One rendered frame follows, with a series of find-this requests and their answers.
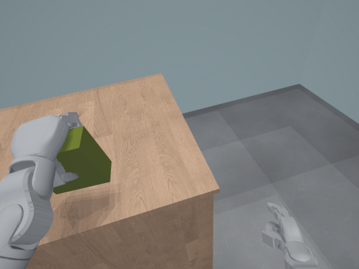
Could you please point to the robot left forearm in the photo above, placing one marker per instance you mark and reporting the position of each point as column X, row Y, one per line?
column 26, row 214

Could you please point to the robot right forearm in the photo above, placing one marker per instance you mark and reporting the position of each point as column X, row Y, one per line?
column 298, row 255

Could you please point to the table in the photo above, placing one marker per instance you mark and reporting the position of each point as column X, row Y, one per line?
column 157, row 210

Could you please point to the right robot hand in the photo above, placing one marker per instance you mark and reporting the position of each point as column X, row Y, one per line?
column 276, row 235

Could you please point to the sponge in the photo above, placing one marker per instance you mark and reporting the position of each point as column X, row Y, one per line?
column 82, row 155

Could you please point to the left robot hand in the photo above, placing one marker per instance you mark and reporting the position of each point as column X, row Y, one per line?
column 45, row 137

